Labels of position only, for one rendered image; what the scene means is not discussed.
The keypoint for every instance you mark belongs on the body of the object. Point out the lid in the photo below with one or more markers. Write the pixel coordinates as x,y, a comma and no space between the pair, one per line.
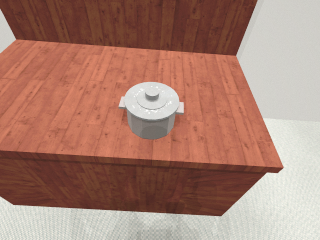
140,107

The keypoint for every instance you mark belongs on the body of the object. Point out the knob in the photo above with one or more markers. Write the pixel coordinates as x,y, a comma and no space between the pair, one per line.
152,93

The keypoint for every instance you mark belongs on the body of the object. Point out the pot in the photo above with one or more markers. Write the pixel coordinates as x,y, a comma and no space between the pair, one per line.
151,130

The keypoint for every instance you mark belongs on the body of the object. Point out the table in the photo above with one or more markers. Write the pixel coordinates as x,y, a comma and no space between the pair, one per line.
65,143

